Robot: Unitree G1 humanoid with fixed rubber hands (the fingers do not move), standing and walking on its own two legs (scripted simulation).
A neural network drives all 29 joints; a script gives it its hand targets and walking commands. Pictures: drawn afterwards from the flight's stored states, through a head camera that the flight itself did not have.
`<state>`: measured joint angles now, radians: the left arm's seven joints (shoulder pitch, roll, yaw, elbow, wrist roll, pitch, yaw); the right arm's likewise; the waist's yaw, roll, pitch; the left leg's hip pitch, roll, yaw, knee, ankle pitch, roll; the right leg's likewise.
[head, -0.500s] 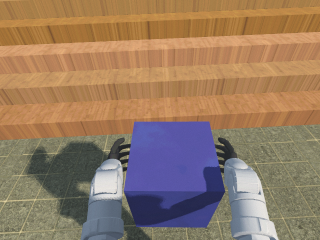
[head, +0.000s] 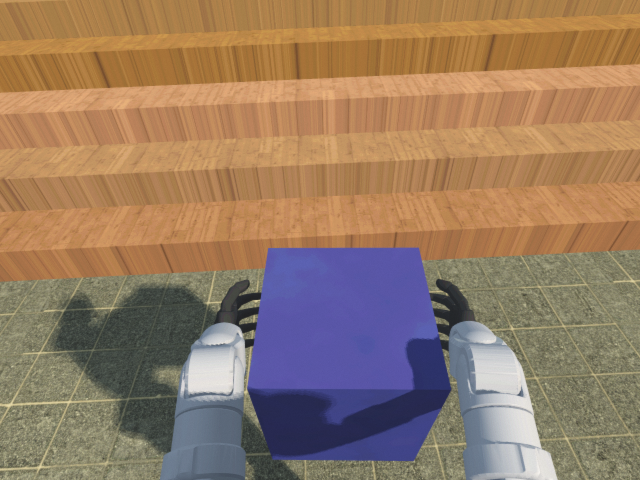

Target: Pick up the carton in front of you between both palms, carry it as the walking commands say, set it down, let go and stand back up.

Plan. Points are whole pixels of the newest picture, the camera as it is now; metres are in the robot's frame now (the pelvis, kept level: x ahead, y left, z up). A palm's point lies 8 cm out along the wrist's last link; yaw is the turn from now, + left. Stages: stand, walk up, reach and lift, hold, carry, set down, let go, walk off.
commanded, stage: hold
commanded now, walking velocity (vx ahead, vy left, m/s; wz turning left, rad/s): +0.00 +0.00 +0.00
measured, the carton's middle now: (343, 357) +0.30 +0.00 -0.02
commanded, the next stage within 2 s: carry in 0.10 s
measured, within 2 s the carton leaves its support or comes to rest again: neither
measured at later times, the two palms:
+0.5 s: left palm (226, 279) +0.37 +0.17 +0.07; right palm (439, 280) +0.36 -0.13 +0.07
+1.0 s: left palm (234, 171) +0.64 +0.20 +0.08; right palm (389, 173) +0.63 -0.10 +0.08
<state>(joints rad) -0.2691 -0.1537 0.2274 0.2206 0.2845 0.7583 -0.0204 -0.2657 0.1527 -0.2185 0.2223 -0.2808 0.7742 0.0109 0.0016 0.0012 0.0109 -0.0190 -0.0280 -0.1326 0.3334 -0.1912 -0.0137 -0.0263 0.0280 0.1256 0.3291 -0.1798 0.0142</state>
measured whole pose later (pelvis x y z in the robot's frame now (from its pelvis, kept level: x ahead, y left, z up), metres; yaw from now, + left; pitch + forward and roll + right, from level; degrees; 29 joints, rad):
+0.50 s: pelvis +0.09 +0.01 -0.01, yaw -1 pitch +5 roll -1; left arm -0.16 -0.11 0.13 -0.21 0.10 1.08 0.07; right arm -0.17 0.13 -0.09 -0.20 -0.13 1.10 -0.09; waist 0.00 0.03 -0.16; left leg -0.19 0.06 0.03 0.50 -0.39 -0.02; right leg -0.34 -0.02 -0.13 0.58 -0.42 0.00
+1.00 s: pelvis +0.36 +0.06 +0.00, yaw -1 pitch +5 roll -1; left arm -0.20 -0.14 0.13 -0.34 0.11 1.22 0.09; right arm -0.18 0.14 -0.12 -0.34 -0.11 1.22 -0.09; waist -0.03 0.00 -0.07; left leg -0.26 0.02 0.23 0.38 -0.22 0.08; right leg -0.51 -0.09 -0.09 1.07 -0.31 -0.02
